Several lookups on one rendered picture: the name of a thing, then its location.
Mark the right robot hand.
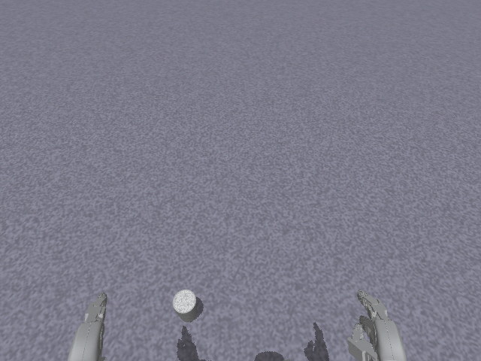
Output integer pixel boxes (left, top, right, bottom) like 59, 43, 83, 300
347, 290, 407, 361

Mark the cup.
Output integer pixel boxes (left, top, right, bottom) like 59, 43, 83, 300
173, 290, 197, 323

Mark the left robot hand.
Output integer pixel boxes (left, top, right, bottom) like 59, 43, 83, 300
67, 293, 107, 361

